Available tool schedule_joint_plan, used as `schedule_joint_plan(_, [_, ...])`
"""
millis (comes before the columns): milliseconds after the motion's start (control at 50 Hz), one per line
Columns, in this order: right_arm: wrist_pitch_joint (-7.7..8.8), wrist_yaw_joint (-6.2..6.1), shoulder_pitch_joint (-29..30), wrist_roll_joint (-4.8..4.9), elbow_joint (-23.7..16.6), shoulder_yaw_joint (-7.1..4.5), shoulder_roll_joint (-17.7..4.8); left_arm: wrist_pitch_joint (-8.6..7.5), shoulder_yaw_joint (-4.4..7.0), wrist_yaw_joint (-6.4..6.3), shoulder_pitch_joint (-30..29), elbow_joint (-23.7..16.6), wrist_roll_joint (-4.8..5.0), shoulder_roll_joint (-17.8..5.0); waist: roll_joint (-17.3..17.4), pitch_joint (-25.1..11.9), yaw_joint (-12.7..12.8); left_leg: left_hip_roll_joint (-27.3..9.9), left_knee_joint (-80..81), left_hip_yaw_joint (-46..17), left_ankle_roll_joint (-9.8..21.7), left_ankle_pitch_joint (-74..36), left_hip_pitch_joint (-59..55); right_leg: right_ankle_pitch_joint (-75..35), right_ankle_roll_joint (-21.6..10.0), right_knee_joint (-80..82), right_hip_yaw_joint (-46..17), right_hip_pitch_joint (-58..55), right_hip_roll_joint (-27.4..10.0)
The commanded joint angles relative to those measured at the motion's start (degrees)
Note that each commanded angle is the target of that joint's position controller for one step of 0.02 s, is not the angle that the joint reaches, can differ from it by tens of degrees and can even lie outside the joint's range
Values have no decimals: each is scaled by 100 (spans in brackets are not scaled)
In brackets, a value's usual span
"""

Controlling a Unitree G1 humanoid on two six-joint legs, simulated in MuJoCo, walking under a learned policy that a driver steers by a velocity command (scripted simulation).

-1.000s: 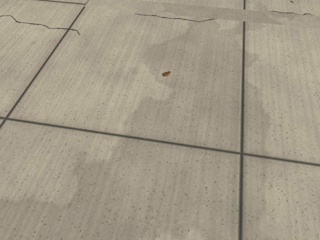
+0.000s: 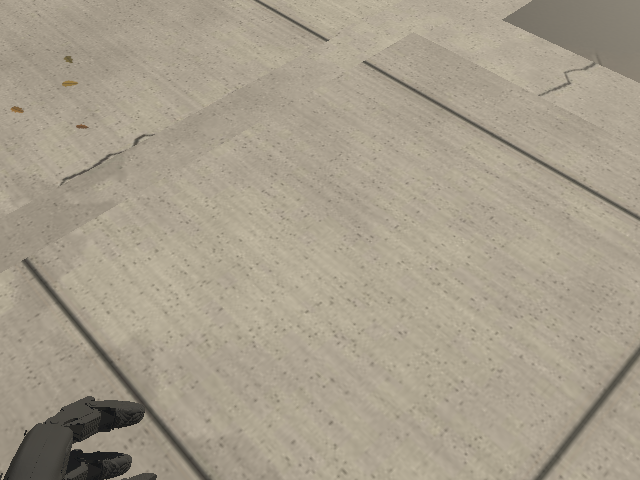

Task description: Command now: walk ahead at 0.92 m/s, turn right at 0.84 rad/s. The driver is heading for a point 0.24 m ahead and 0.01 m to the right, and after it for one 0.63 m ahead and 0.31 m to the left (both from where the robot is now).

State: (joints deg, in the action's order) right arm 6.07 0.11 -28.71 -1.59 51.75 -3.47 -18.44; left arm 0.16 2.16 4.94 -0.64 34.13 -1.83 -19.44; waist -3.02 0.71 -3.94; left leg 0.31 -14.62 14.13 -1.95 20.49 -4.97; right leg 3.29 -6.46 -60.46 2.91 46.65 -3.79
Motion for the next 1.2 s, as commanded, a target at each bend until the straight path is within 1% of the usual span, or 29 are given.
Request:
schedule_joint_plan(20, [160,-24,485,-5,-396,22,-397,-85,-172,128,-517,-456,-42,162,377,939,358,-1169,850,58,285,-4485,1220,-445,-184,1391,475,-1026,200])
schedule_joint_plan(80, [40,-136,212,65,-265,-26,-949,-260,-135,12,613,72,-187,56,789,185,892,-1349,-732,-98,409,-7758,905,-113,-321,2241,562,-3046,1082])
schedule_joint_plan(120, [-41,-153,503,195,-305,10,-1009,-352,48,-195,2366,762,-266,-340,925,-561,1753,-1172,-3292,-95,501,-6658,1433,-1169,-548,3434,-140,-5085,758])
schedule_joint_plan(140, [18,-132,201,147,-502,75,-654,-319,280,-392,2062,494,289,-1142,-394,-1397,1228,-352,-5726,-536,248,512,3195,-4546,-733,2397,-1898,-7143,-996])
schedule_joint_plan(160, [138,-70,-540,313,-374,154,-485,-349,191,-490,2045,210,18,-1211,-760,-3266,1065,127,-7309,-2525,266,2044,3732,-7320,-1605,1937,-3508,-8212,-2331])
schedule_joint_plan(180, [152,-53,-230,565,-404,20,-882,-326,260,-428,2196,369,-87,-979,-128,-3492,1289,77,-7485,-2915,152,1689,3874,-6195,-2005,2696,-3235,-7683,-2366])
schedule_joint_plan(200, [97,-92,234,639,-568,-3,-788,-403,250,-370,1803,485,57,-822,415,-2336,989,-265,-6902,-2508,48,1218,4213,-4649,-1794,3211,-2690,-6643,-2017])
schedule_joint_plan(220, [3,-170,553,558,-549,-7,-608,-499,171,-365,1319,528,191,-479,861,-1334,678,-553,-6402,-2163,-79,829,4266,-3667,-1424,3613,-2181,-5454,-1677])
schedule_joint_plan(240, [-149,-218,470,472,-432,-35,-492,-576,85,-357,1001,528,192,-180,807,-872,407,-700,-6255,-2063,-156,615,3895,-3415,-1278,3933,-1748,-4539,-1481])
schedule_joint_plan(320, [-509,-250,320,383,-541,-102,-38,-616,101,-401,413,593,44,-11,69,-299,-33,-790,-5687,-1776,-305,-141,3321,-3245,-867,4638,-254,-2885,-1086])
schedule_joint_plan(420, [-496,-104,1001,254,-945,-86,69,-378,148,-745,259,642,73,-119,-90,-358,130,-705,-3793,-1327,-201,-1963,3514,-2624,-590,4483,819,-3406,-751])
schedule_joint_plan(520, [-589,227,1609,251,-1433,-152,-186,-95,273,-772,445,728,254,-433,-145,-290,364,-555,-2754,-974,167,-1538,3674,-2531,-428,3852,881,-4370,-1264])
schedule_joint_plan(580, [-589,278,1058,262,-1474,-298,-445,-13,332,-799,271,660,403,-471,-156,-448,9,-97,-2097,-642,604,-1115,2889,-3449,-41,2574,1040,-4410,-1244])
schedule_joint_plan(600, [-542,201,438,228,-1345,-422,-675,4,331,-774,366,679,413,-417,237,-666,-300,88,-1485,-833,895,-1987,1943,-3065,254,1455,1121,-3987,-948])
schedule_joint_plan(620, [-514,59,375,178,-1430,-620,-1416,-48,280,-718,503,519,221,-224,1641,-682,-142,-805,-1388,-2467,1376,-5591,1026,195,733,-133,1102,-2634,-228])
schedule_joint_plan(640, [-492,45,592,-28,-1670,-622,-1638,-78,220,-640,678,264,51,-46,2335,-1601,282,-1837,-1095,-5104,2759,-5660,-338,3646,1077,-1999,205,-804,1056])
schedule_joint_plan(660, [-438,137,852,-13,-1898,-573,-1453,-153,251,-550,595,355,131,-349,1276,-2204,29,-2002,-691,-5327,2697,-4384,-411,3464,924,-2230,-1071,-688,834])
schedule_joint_plan(680, [-411,129,1174,104,-1977,-529,-1246,-185,272,-526,259,258,250,-372,847,-1706,113,-1793,-576,-4831,2402,-3498,29,3004,807,-2050,-1115,-562,694])
schedule_joint_plan(700, [-449,85,1486,282,-1995,-471,-996,-168,278,-571,179,321,196,-292,281,-1047,335,-1471,-521,-4298,2030,-2916,721,2631,804,-1528,-1080,-508,500])
schedule_joint_plan(740, [-581,-78,1862,328,-2167,-400,-725,-87,307,-634,142,332,126,-296,454,-758,537,-1004,-429,-3779,1659,-2345,1648,2167,820,-522,-1032,-1077,400])
schedule_joint_plan(840, [-754,-289,1742,253,-2300,-535,-948,-85,221,-650,175,475,217,32,807,-1050,422,-668,-612,-3816,1423,-2259,1628,1632,1084,1160,-1052,-1574,770])
schedule_joint_plan(1000, [-923,-246,2075,264,-2548,-529,-925,-239,386,-542,414,572,255,-280,1483,-837,324,-387,-858,-4648,1082,-1155,1970,1250,867,2937,-1136,-2570,830])
schedule_joint_plan(1040, [-948,-222,2133,308,-2618,-445,-716,-258,514,-543,874,709,211,-550,1065,-916,472,70,-1541,-4365,751,-184,2608,530,586,4071,-1386,-3742,144])
schedule_joint_plan(1060, [-951,-192,1769,294,-2632,-340,-372,-180,583,-588,734,603,103,-984,-376,-948,151,832,-2824,-3299,462,1376,3548,317,-46,4321,-2688,-4338,-1147])
schedule_joint_plan(1080, [-853,-126,1739,258,-2741,-432,-731,-175,568,-588,641,543,-121,-925,-1350,-702,58,867,-4306,-2647,187,1517,4210,122,-760,4652,-3743,-3852,-1862])
schedule_joint_plan(1100, [-813,-78,1673,247,-2605,-533,-1144,-190,500,-639,306,343,-85,-607,-1030,-540,21,388,-5070,-2465,16,1085,4299,214,-835,4585,-3339,-3681,-1856])
schedule_joint_plan(1120, [-839,-67,1624,275,-2427,-568,-1217,-153,430,-711,66,244,12,-327,-614,-383,51,242,-5335,-2350,-67,627,4246,495,-562,4458,-2538,-3536,-1379])
schedule_joint_plan(1160, [-920,-64,1533,261,-2319,-477,-902,-77,378,-833,80,194,134,-291,-262,-231,155,130,-5978,-2085,-203,121,4445,260,-350,4345,-1711,-3605,-954])
schedule_joint_plan(1200, [-921,-37,1841,334,-2469,-360,-663,-33,385,-885,411,248,83,-401,-291,-167,371,-109,-5695,-1696,-285,-113,4624,-223,-427,4391,-1184,-3837,-888])
